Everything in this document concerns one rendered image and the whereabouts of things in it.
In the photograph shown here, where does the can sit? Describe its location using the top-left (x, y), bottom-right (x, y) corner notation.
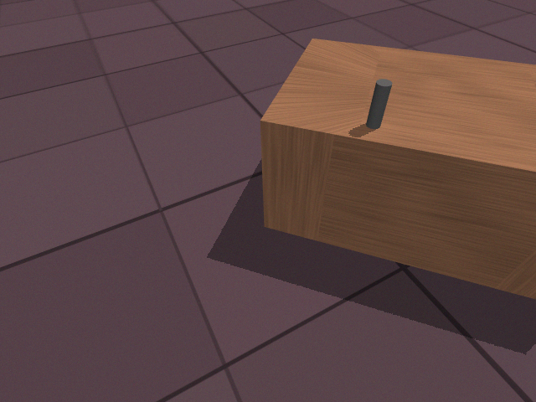
top-left (366, 79), bottom-right (393, 129)

